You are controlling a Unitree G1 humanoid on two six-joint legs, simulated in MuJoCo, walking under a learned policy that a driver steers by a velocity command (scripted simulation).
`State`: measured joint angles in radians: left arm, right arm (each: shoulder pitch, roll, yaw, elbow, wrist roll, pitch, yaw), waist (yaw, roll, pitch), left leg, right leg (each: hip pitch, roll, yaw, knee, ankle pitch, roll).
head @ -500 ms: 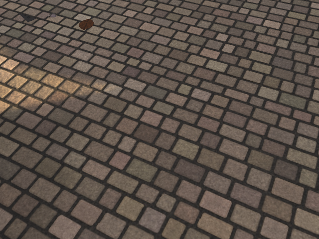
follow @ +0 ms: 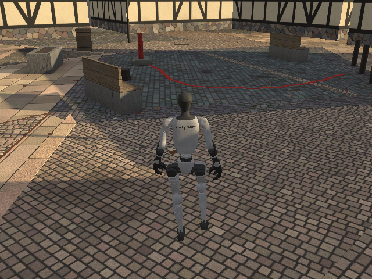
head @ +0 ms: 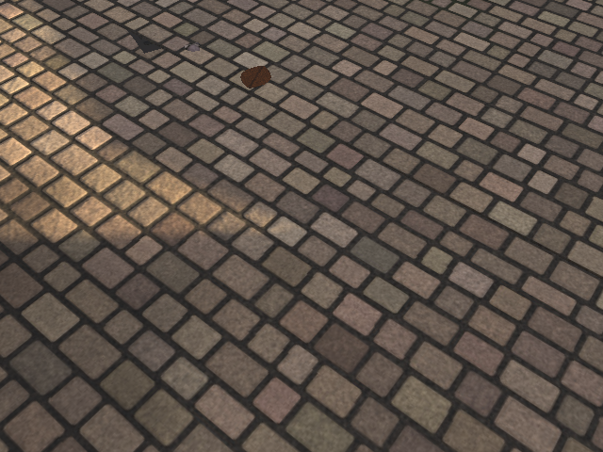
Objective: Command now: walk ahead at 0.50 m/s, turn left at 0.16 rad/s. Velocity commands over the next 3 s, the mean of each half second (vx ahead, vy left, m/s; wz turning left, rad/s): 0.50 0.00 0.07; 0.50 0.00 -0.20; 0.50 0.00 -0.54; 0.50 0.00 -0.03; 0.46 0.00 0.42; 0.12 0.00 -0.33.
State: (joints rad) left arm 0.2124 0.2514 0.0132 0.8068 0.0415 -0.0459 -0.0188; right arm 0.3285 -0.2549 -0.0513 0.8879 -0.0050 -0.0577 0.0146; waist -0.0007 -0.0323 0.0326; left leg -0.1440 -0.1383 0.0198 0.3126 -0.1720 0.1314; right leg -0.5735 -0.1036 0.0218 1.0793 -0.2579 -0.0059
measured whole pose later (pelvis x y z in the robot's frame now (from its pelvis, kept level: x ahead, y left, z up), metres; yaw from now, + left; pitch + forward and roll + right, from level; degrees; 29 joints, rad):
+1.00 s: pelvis +0.54 -0.01 +0.00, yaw -7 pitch +0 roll +0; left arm 0.34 0.26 0.06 0.95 0.02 -0.04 -0.01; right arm 0.19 -0.23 -0.03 0.85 -0.03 -0.08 0.00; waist 0.03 -0.03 0.04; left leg -0.26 0.00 0.13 0.43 -0.18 0.06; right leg -0.39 -0.01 0.01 1.10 -0.33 -0.08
